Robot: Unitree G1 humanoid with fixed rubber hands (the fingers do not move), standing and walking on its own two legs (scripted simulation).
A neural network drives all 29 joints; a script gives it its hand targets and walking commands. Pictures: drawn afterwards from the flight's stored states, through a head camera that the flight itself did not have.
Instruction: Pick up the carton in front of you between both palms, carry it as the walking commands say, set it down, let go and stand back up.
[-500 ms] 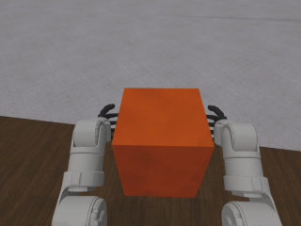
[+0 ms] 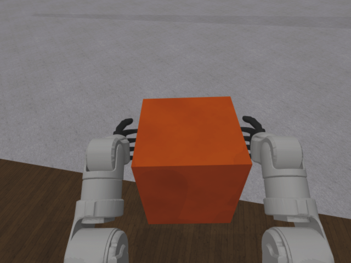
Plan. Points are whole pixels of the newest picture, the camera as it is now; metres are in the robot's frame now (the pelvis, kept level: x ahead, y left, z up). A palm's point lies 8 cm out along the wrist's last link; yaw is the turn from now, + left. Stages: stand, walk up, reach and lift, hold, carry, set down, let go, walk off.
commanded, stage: carry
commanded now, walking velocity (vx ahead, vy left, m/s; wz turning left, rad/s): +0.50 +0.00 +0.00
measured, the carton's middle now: (187, 162) +0.37 +0.00 +0.04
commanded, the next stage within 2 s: none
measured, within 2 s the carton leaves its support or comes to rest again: neither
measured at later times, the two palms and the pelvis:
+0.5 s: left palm (134, 77) +0.67 +0.17 +0.09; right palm (226, 75) +0.66 -0.13 +0.09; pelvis +0.31 +0.02 -0.03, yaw -2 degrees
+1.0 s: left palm (156, 38) +0.98 +0.13 +0.08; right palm (226, 38) +0.97 -0.17 +0.08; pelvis +0.61 -0.01 -0.06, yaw +0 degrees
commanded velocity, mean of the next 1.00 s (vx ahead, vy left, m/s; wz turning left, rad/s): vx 0.50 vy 0.00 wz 0.00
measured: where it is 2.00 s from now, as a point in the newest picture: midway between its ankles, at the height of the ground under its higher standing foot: (187, 139)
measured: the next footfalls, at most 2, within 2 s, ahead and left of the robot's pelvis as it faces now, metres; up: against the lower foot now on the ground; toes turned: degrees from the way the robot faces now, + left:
left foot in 0.42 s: +0.43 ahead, +0.07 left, -0.03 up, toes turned +2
right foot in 0.94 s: +0.75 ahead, -0.07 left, -0.06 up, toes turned -5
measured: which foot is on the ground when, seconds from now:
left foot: up 0.00-0.40, down 0.42-0.96, up 0.98-1.00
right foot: down 0.00-0.42, up 0.44-0.92, down 0.94-1.00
